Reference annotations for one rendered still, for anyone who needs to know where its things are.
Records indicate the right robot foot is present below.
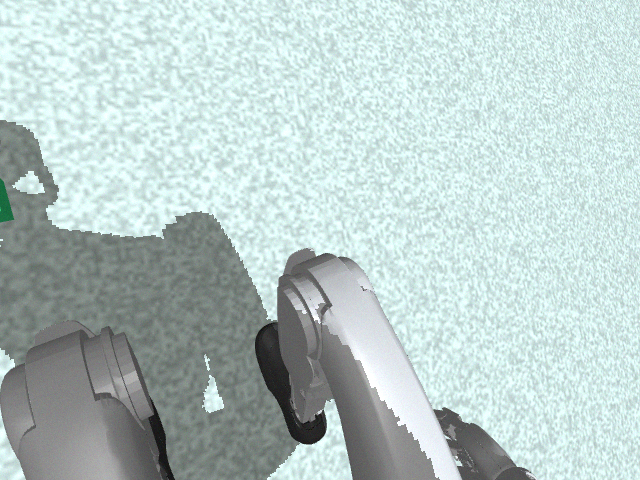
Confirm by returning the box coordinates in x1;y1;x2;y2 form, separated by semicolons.
255;322;327;445

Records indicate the right robot hand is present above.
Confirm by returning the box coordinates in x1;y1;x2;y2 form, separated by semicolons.
433;407;517;480

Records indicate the left robot foot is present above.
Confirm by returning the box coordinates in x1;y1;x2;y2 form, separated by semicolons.
148;397;175;480

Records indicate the cube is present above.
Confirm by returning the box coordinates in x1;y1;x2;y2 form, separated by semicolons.
0;179;14;222

